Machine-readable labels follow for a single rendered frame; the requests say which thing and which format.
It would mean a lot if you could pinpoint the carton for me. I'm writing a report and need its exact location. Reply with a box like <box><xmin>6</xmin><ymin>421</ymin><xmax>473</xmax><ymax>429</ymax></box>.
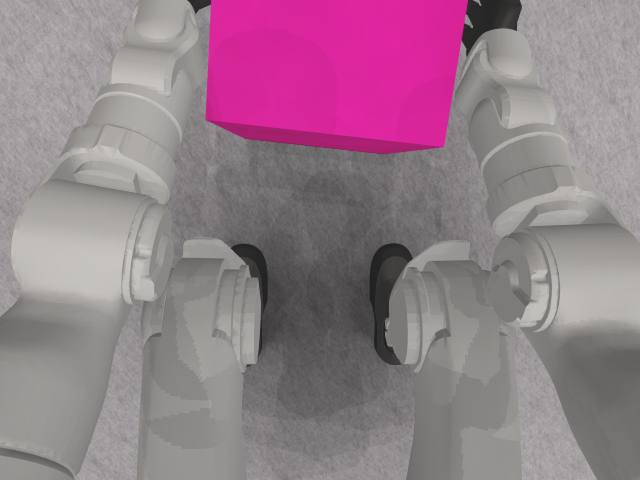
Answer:
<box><xmin>206</xmin><ymin>0</ymin><xmax>468</xmax><ymax>154</ymax></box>

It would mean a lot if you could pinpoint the robot right hand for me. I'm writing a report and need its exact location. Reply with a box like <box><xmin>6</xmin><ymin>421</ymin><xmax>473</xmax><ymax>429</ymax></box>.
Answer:
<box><xmin>462</xmin><ymin>0</ymin><xmax>522</xmax><ymax>57</ymax></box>

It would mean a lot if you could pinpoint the left robot forearm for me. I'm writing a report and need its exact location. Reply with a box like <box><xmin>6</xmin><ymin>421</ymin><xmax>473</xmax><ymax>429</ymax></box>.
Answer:
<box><xmin>11</xmin><ymin>0</ymin><xmax>205</xmax><ymax>282</ymax></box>

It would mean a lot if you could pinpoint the robot foot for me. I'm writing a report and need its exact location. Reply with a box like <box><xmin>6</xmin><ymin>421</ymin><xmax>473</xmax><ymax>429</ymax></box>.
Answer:
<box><xmin>231</xmin><ymin>244</ymin><xmax>268</xmax><ymax>367</ymax></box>
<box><xmin>370</xmin><ymin>243</ymin><xmax>413</xmax><ymax>365</ymax></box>

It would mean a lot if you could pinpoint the left robot foot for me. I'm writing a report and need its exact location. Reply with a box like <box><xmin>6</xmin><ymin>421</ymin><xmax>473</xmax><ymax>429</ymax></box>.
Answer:
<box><xmin>231</xmin><ymin>244</ymin><xmax>268</xmax><ymax>367</ymax></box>

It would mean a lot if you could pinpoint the right robot forearm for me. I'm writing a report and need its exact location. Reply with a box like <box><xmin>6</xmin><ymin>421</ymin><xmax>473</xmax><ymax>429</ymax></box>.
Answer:
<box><xmin>455</xmin><ymin>28</ymin><xmax>640</xmax><ymax>243</ymax></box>

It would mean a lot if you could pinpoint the right robot foot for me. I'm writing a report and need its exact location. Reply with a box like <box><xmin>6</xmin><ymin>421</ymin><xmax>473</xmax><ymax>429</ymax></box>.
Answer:
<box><xmin>370</xmin><ymin>243</ymin><xmax>413</xmax><ymax>365</ymax></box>

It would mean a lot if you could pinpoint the left robot upper arm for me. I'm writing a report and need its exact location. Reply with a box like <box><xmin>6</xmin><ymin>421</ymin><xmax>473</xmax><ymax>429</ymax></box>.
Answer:
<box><xmin>0</xmin><ymin>179</ymin><xmax>174</xmax><ymax>480</ymax></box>

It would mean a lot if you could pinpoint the right robot upper arm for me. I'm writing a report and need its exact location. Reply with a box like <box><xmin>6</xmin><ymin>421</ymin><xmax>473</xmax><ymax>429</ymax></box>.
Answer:
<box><xmin>487</xmin><ymin>223</ymin><xmax>640</xmax><ymax>480</ymax></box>

